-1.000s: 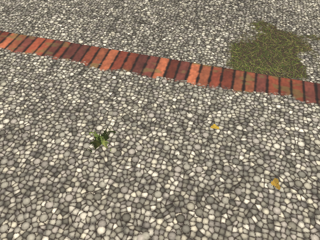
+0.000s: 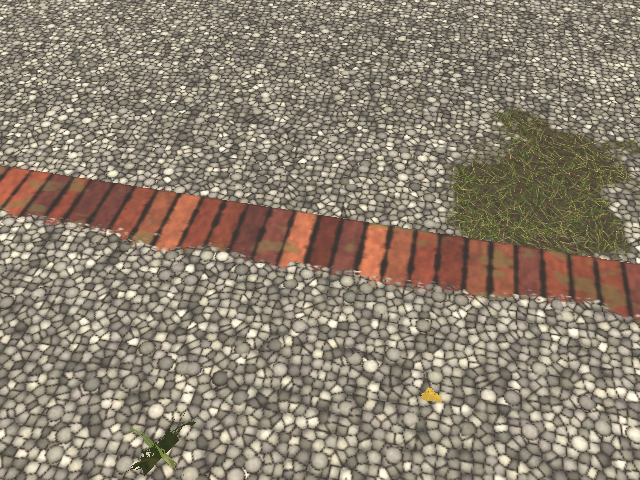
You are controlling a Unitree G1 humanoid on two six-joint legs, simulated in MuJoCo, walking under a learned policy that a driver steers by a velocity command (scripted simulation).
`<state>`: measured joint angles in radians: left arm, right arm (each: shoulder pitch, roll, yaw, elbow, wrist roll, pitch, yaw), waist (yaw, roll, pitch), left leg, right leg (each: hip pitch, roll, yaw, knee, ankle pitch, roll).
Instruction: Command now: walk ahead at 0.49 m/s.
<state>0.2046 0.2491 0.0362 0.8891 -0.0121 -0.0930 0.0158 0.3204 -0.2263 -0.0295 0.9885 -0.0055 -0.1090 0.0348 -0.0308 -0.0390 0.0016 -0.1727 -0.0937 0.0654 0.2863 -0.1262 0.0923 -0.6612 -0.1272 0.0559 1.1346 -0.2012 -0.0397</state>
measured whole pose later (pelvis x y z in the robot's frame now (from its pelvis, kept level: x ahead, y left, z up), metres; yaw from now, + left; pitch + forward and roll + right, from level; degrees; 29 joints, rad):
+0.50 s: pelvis +0.28 -0.08 +0.00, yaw +1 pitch +1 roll +0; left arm 0.29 0.22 0.04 0.92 0.00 -0.11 -0.03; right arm 0.22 -0.28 -0.04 0.93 0.02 -0.09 0.00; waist 0.02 0.04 0.00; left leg -0.58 0.10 -0.03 1.11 -0.24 0.05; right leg -0.22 0.05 -0.07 0.33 -0.15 -0.07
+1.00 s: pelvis +0.55 -0.01 -0.01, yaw +0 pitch +1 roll +0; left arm 0.30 0.26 0.05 0.96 -0.03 -0.09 0.00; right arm 0.18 -0.24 -0.05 0.91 0.00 -0.10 0.03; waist 0.00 -0.03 0.02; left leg -0.33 -0.03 0.07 0.45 -0.15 0.06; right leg -0.44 -0.06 0.04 1.19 -0.35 -0.05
